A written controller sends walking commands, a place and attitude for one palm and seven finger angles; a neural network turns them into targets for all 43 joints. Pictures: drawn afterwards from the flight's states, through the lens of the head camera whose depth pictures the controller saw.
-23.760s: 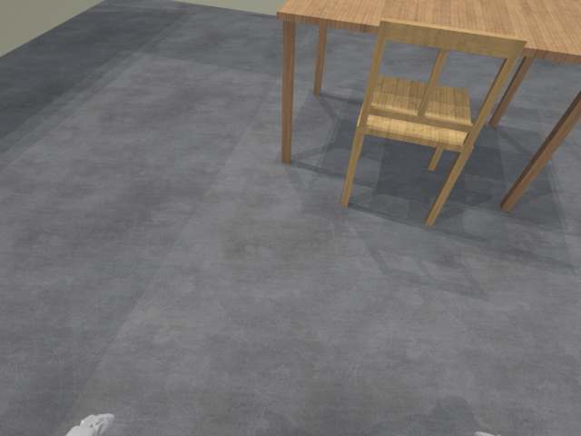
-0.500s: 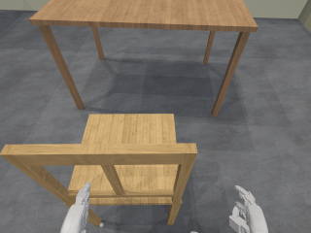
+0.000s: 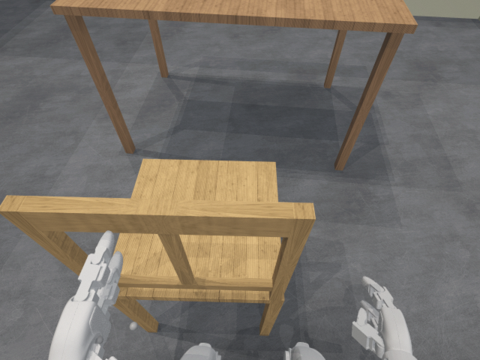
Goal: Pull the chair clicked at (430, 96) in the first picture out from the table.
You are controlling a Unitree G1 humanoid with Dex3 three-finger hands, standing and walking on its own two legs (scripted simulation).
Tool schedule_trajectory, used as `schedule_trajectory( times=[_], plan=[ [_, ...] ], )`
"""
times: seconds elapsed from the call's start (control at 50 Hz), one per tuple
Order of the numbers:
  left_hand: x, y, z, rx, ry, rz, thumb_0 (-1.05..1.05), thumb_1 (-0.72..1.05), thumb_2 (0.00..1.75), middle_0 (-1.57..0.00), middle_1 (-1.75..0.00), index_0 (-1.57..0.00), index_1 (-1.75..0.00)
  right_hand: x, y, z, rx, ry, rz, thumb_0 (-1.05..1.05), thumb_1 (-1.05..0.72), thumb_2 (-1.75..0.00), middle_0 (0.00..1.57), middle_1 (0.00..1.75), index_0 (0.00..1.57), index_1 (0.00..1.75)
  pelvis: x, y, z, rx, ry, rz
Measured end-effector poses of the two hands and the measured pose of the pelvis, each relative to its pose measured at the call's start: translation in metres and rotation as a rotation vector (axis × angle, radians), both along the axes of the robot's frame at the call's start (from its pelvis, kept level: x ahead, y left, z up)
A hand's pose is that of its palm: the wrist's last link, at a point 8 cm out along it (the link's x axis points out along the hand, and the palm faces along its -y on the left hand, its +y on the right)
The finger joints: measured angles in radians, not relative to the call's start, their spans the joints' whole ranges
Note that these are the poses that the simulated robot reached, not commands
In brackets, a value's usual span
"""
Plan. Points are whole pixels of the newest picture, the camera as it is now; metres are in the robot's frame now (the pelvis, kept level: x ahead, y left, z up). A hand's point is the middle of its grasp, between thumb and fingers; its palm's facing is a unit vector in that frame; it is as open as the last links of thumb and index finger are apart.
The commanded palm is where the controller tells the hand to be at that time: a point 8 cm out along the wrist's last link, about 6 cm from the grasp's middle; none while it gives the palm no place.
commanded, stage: draw the hand back to the body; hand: left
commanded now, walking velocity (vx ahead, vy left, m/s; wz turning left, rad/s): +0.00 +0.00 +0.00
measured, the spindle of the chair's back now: (178, 258) +0.29 +0.14 -0.03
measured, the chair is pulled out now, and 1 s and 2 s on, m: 0.61 0.61 0.61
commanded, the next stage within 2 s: step back with the hand held close in 1.28 s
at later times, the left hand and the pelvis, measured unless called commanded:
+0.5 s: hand (50, 292) +0.18 +0.22 +0.15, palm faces +0.31 -0.85 -0.42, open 14.9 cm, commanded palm +0.14 +0.26 +0.19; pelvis +0.02 -0.01 +0.06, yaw +1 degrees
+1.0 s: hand out of the picture +0.23 +0.25 +0.25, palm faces +0.49 -0.74 -0.46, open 8.3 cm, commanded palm +0.18 +0.29 +0.26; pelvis +0.04 -0.01 +0.08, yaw +0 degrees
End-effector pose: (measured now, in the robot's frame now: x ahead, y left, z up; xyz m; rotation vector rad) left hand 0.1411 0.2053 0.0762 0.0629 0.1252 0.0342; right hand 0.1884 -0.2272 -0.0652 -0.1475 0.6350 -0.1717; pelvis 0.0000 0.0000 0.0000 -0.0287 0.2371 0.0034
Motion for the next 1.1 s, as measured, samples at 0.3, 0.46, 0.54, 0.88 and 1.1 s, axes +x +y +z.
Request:
schedule_trajectory(
  times=[0.3, 0.46, 0.54, 0.88, 1.1],
  plan=[
    [0.002, 0.036, 0.062, 0.243, 0.036, 0.121, -0.01, -0.43, 0.25, -0.02, -0.03, -0.02, -0.02, -0.008, 0.002, 0.025, 0.013, 0.016, -0.019, 0.01, -0.91, -0.90, 0.20, 0.30, 0.20, 0.30, 0.005, -0.005, 0.032, 0.002, -0.106, 0.005],
    [-0.003, 0.052, 0.090, 0.356, 0.084, 0.291, -0.01, -0.19, 0.37, -0.05, -0.08, -0.06, -0.07, 0.001, -0.002, 0.049, -0.018, 0.006, 0.013, 0.01, -0.91, -0.90, 0.20, 0.30, 0.20, 0.30, 0.017, -0.006, 0.057, 0.006, -0.202, 0.014],
    [0.002, 0.059, 0.107, 0.375, 0.031, 0.338, -0.01, -0.05, 0.44, -0.07, -0.10, -0.08, -0.10, 0.011, -0.001, 0.057, -0.023, -0.005, 0.041, 0.01, -0.91, -0.90, 0.20, 0.30, 0.20, 0.30, 0.020, -0.007, 0.065, 0.010, -0.234, 0.015],
    [0.035, 0.075, 0.178, 0.483, -0.186, 0.414, 0.01, 0.55, 0.73, -0.16, -0.23, -0.17, -0.23, 0.034, 0.000, 0.062, 0.010, 0.006, 0.085, 0.01, -0.91, -0.90, 0.20, 0.30, 0.21, 0.30, 0.035, -0.013, 0.079, 0.018, -0.274, 0.001],
    [0.048, 0.078, 0.181, 0.482, -0.195, 0.413, 0.01, 0.84, 0.87, -0.20, -0.29, -0.20, -0.29, 0.027, -0.011, 0.055, 0.009, 0.061, 0.049, 0.01, -0.91, -0.90, 0.20, 0.30, 0.20, 0.30, 0.038, -0.012, 0.081, 0.019, -0.270, -0.009]
  ],
)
